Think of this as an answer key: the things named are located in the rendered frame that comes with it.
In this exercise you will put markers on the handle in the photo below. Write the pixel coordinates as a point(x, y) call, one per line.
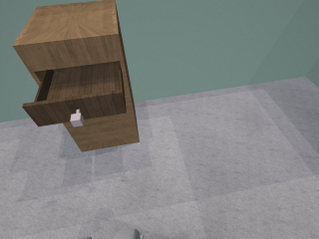
point(77, 119)

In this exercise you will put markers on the cabinet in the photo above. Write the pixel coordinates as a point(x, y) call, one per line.
point(80, 34)

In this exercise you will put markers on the drawer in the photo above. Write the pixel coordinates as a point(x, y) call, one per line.
point(97, 90)

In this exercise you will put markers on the left robot thigh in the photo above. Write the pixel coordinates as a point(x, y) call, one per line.
point(129, 233)

